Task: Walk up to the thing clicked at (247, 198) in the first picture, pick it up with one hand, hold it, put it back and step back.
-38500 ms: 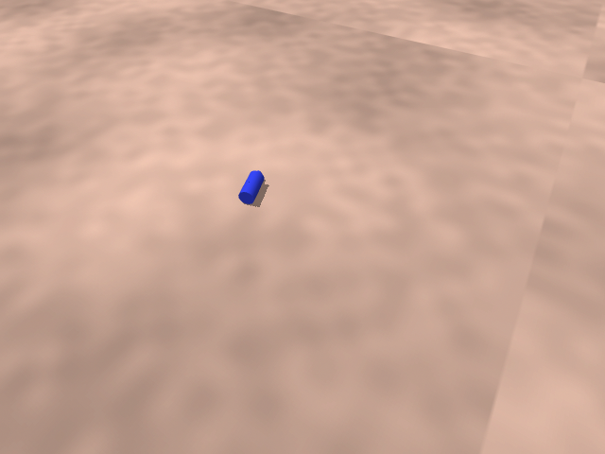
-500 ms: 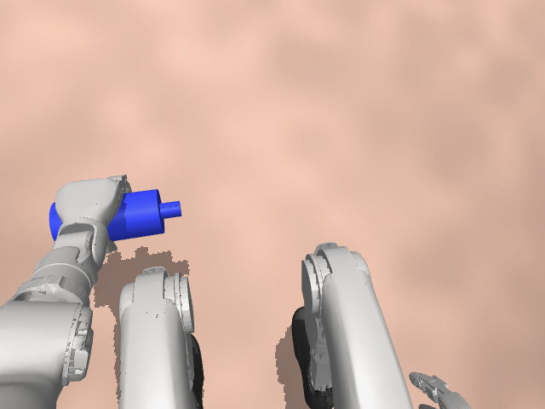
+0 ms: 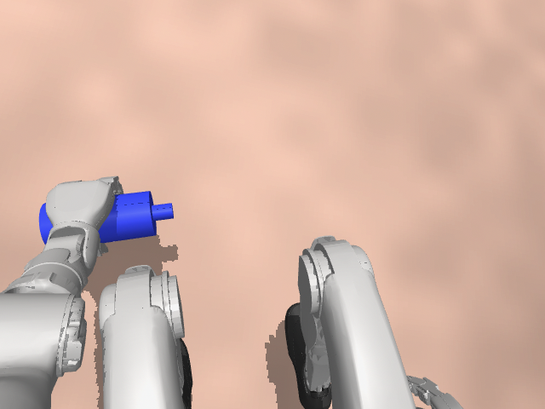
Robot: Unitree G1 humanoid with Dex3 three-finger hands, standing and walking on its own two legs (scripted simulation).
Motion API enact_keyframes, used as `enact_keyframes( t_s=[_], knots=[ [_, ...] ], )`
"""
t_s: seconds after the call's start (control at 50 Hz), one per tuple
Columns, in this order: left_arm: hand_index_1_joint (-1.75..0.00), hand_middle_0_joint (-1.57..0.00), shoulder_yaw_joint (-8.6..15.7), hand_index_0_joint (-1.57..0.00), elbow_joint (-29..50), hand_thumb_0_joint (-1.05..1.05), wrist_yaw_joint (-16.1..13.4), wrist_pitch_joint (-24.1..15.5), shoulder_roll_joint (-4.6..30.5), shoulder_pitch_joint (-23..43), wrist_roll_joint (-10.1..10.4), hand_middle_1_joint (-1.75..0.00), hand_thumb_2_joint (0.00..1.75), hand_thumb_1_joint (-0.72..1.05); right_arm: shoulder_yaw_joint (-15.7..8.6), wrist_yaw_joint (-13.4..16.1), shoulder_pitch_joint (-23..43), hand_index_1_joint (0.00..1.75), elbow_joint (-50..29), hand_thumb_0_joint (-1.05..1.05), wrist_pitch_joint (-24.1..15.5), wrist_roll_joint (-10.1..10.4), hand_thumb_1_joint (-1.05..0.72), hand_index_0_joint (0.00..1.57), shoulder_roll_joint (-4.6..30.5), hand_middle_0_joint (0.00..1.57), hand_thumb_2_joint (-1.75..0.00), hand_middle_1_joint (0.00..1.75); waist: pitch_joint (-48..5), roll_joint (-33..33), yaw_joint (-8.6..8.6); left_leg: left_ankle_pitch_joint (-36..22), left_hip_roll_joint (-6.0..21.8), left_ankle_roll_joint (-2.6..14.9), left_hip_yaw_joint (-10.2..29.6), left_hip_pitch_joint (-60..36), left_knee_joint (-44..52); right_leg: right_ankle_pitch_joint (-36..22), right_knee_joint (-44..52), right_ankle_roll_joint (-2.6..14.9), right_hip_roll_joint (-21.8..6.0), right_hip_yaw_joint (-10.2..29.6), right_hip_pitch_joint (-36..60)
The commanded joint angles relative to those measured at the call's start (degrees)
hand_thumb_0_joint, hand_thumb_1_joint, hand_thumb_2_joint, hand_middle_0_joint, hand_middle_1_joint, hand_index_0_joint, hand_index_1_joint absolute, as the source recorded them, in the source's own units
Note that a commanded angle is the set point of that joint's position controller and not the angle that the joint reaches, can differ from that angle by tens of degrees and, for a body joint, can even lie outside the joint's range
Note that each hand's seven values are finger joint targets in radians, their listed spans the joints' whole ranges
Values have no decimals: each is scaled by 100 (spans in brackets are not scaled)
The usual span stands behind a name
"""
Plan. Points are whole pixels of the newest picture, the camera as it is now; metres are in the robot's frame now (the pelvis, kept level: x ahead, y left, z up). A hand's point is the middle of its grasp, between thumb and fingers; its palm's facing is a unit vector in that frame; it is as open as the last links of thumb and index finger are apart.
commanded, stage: rest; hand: left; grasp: from above
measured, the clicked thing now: (113, 218) +0.43 +0.20 -0.21
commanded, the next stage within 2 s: open in 1.30 s
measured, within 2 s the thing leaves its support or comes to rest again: rests again in 1.58 s
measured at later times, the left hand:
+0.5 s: hand (103, 224) +0.42 +0.23 -0.24, palm faces -0.47 -0.10 -0.88, open 10.7 cm
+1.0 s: hand (107, 226) +0.42 +0.23 -0.26, palm faces -0.46 -0.12 -0.88, open 10.7 cm
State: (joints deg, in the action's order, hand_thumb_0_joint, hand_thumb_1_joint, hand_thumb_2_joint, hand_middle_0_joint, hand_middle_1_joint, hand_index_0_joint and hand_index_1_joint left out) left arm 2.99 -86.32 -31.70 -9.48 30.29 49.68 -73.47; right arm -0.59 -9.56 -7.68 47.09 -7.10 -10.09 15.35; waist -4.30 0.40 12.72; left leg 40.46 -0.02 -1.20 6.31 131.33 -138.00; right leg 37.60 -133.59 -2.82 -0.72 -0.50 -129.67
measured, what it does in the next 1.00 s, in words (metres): stands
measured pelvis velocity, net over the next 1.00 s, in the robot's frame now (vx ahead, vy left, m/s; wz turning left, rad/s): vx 0.01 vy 0.00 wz -0.07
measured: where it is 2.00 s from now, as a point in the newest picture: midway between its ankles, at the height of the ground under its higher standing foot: (245, 394)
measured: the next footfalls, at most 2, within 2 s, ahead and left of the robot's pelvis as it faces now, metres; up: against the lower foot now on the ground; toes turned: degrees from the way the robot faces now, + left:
none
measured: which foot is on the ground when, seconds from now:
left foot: down 0.00-1.00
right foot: down 0.00-1.00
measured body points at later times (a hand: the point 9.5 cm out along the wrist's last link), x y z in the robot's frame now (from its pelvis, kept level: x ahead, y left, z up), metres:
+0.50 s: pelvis +0.01 +0.00 -0.03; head +0.25 +0.05 +0.35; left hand +0.44 +0.23 -0.19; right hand +0.03 -0.28 -0.13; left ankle +0.08 +0.13 -0.30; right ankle +0.10 -0.14 -0.30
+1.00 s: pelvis +0.01 +0.00 -0.04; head +0.25 +0.07 +0.33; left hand +0.44 +0.23 -0.21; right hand +0.02 -0.26 -0.13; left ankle +0.08 +0.13 -0.30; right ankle +0.10 -0.14 -0.30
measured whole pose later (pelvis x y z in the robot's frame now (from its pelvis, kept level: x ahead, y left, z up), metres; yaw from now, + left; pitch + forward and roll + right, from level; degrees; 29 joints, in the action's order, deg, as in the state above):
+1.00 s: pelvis +0.01 +0.00 -0.04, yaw -4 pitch +30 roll -10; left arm 10.0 -99.8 -41.6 -13.1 39.3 51.9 -76.1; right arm 5.3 -19.4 -5.6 48.9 -12.6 -17.9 16.3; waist 2.3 2.0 18.1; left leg 42.8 -0.3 -1.4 10.9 134.8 -147.3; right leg 38.1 -139.4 -4.2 0.6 -3.7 -131.6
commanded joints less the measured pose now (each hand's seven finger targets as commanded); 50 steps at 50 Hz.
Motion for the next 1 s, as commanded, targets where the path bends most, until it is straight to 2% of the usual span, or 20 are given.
enact_keyframes(
  t_s=[0.0, 0.06, 0.1, 0.12, 0.16, 0.18, 0.2, 0.22, 0.3, 0.38, 0.44, 0.48, 0.5, 0.6, 0.66, 0.68, 0.72, 0.82, 0.92, 0.98],
  knots=[
    [-82, -90, 283, -88, 835, 0, -455, -10, 1224, 1946, 1, -79, 101, 47, -432, -42, -1139, 30, -39, 0, -87, -112, -90, 20, 1341, 20, -90, 30, -3806, -1472, 133, -965, -138, 223, -626, -2840, 1458, -1037, 1202, 445, 153, -772, 1884],
    [-81, -88, 367, -86, 712, 0, -497, -3, 1258, 1864, 21, -79, 103, 45, -421, -146, -1114, 30, -89, 0, -125, -169, -89, 20, 1409, 20, -90, 30, -3833, -1448, 194, -1110, -135, 242, -633, -2769, 1338, -1225, 1186, 415, 166, -797, 1999],
    [-80, -87, 224, -84, 343, 0, -485, 10, 1093, 1713, 41, -78, 103, 42, -380, -197, -1066, 30, -4, 0, -123, -178, -89, 20, 1363, 20, -90, 30, -3745, -1314, 162, -968, -136, 245, -621, -2592, 1286, -1103, 1162, 438, 200, -794, 1921],
    [-82, -88, 400, -85, 318, 0, -502, 1, 1309, 1770, 31, -79, 104, 44, -383, -210, -1084, 30, -32, 0, -133, -219, -89, 20, 1417, 20, -90, 30, -3731, -1292, 232, -1036, -141, 254, -619, -2562, 1236, -1175, 1152, 418, 202, -809, 1995],
    [-81, -87, 232, -84, 38, 0, -487, 2, 1070, 1690, 84, -78, 104, 42, -323, -257, -1093, 30, 18, 0, -148, -239, -89, 20, 1393, 20, -90, 30, -3578, -1229, 247, -939, -144, 258, -591, -2437, 1201, -1085, 1112, 419, 205, -827, 1887],
    [-82, -87, 512, -85, 213, 0, -524, -32, 1453, 1709, 48, -79, 104, 44, -363, -251, -1127, 30, 28, 0, -143, -271, -89, 20, 1465, 20, -90, 30, -3713, -1284, 234, -1036, -140, 261, -594, -2474, 1186, -1182, 1110, 408, 220, -832, 2026],
    [-82, -86, 248, -83, 102, 0, -504, -53, 1139, 1633, 88, -79, 106, 40, -298, -278, -1070, 30, -9, 0, -150, -238, -89, 20, 1394, 20, -90, 30, -3583, -1342, 177, -930, -151, 254, -603, -2338, 1207, -1078, 1094, 432, 218, -804, 2018],
    [-83, -86, 374, -84, -32, 0, -534, -75, 1347, 1818, 39, -81, 103, 42, -270, -318, -1038, 30, -36, 0, -181, -321, -89, 20, 1423, 20, -90, 30, -3482, -1145, 305, -868, -141, 269, -594, -2230, 1099, -1038, 1067, 419, 236, -845, 1993],
    [-83, -87, 636, -84, 34, 0, -645, -201, 1620, 1684, -24, -80, 106, 42, -297, -338, -1131, 30, 32, 0, -167, -326, -89, 20, 1510, 20, -90, 30, -3567, -1238, 284, -973, -141, 270, -581, -2213, 1046, -1150, 1037, 393, 243, -845, 2108],
    [-83, -86, 525, -84, -91, 0, -717, -295, 1525, 1914, -90, -81, 105, 43, -209, -444, -1121, 30, 52, 0, -217, -426, -89, 20, 1510, 20, -90, 30, -3467, -1367, 496, -1114, -129, 254, -533, -2328, 863, -1332, 845, 369, 249, -914, 1997],
    [-81, -86, 647, -84, -131, 0, -852, -354, 1680, 1854, -121, -80, 99, 45, -112, -498, -1086, 30, 83, 0, -251, -504, -89, 20, 1472, 20, -90, 30, -3417, -1440, 493, -1002, -144, 256, -523, -2268, 871, -1226, 886, 357, 238, -946, 2016],
    [-81, -87, 501, -86, -155, 0, -916, -382, 1592, 1938, -148, -80, 99, 47, -176, -540, -958, 30, 62, 0, -285, -539, -89, 20, 1590, 20, -90, 30, -3326, -1570, 499, -772, -135, 237, -496, -2244, 878, -996, 865, 385, 274, -968, 1845],
    [-82, -87, 712, -86, -205, 0, -977, -374, 1812, 1827, -169, -81, 100, 47, -149, -558, -1003, 30, 88, 0, -293, -567, -89, 20, 1604, 20, -90, 30, -3362, -1595, 464, -821, -140, 237, -491, -2279, 887, -1027, 862, 367, 270, -1001, 1901],
    [-80, -89, 785, -88, -396, 0, -1130, -277, 1775, 1635, -197, -79, 98, 50, -70, -686, -961, 30, 144, 0, -343, -642, -89, 20, 1619, 20, -90, 30, -3346, -1832, 483, -1052, -118, 205, -441, -2477, 872, -1257, 694, 329, 289, -1112, 1783],
    [-81, -86, 764, -85, -561, 0, -1172, -236, 1825, 1772, -221, -80, 99, 47, -1, -760, -955, 30, 126, 0, -397, -667, -89, 20, 1600, 20, -90, 30, -3151, -1754, 591, -1026, -116, 211, -440, -2323, 779, -1293, 666, 334, 289, -1119, 1779],
    [-80, -86, 575, -86, -509, 0, -1138, -244, 1640, 1839, -186, -79, 97, 47, -50, -784, -890, 30, 92, 0, -402, -700, -89, 20, 1685, 20, -90, 30, -3154, -1764, 641, -963, -112, 220, -440, -2286, 757, -1247, 680, 342, 317, -1096, 1792],
    [-79, -85, 823, -84, -597, 0, -1174, -235, 1873, 1602, -156, -77, 99, 44, -83, -789, -953, 30, 152, 0, -407, -668, -89, 20, 1737, 20, -90, 30, -3219, -1659, 527, -1041, -109, 222, -418, -2272, 744, -1305, 723, 344, 325, -1090, 1892],
    [-79, -86, 676, -86, -818, 0, -1150, -303, 1835, 1838, -130, -79, 93, 47, 73, -887, -894, 30, 139, 0, -500, -731, -89, 20, 1691, 20, -90, 30, -2954, -1697, 734, -910, -107, 234, -350, -2153, 681, -1218, 651, 318, 329, -1174, 1777],
    [-77, -85, 761, -85, -812, 0, -1272, -399, 1960, 1661, -162, -77, 93, 46, 138, -924, -817, 30, 151, 0, -547, -751, -89, 20, 1717, 20, -90, 30, -3071, -1706, 623, -859, -104, 208, -295, -2237, 699, -1123, 621, 329, 351, -1218, 1812],
    [-77, -87, 627, -86, -707, 0, -1342, -440, 1934, 1858, -228, -77, 91, 48, 90, -977, -822, 30, 169, 0, -587, -811, -89, 20, 1849, 20, -90, 30, -3041, -1858, 762, -946, -89, 211, -299, -2256, 636, -1260, 623, 311, 391, -1208, 1889]
  ],
)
